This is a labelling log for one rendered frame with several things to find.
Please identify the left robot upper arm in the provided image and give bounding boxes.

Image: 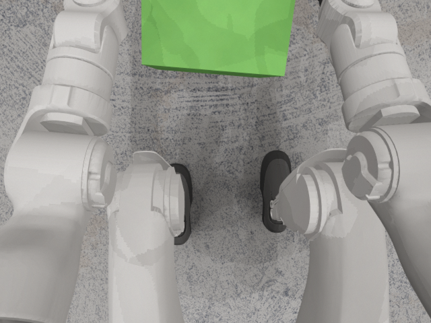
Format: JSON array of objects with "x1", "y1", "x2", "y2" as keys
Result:
[{"x1": 0, "y1": 130, "x2": 117, "y2": 323}]

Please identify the carton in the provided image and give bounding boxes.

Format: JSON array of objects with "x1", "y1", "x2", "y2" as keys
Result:
[{"x1": 141, "y1": 0, "x2": 295, "y2": 78}]

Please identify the robot right forearm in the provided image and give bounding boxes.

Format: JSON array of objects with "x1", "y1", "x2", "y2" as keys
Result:
[{"x1": 316, "y1": 0, "x2": 431, "y2": 133}]

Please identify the robot left thigh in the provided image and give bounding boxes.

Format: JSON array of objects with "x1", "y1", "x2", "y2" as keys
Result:
[{"x1": 108, "y1": 164, "x2": 185, "y2": 323}]

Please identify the right robot upper arm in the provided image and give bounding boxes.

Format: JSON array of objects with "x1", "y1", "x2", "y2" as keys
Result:
[{"x1": 341, "y1": 122, "x2": 431, "y2": 319}]

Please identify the robot left forearm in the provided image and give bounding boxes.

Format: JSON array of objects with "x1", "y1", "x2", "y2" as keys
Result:
[{"x1": 4, "y1": 0, "x2": 128, "y2": 200}]

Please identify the left robot shin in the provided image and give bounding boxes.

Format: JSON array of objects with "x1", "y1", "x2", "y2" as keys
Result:
[{"x1": 106, "y1": 151, "x2": 185, "y2": 237}]

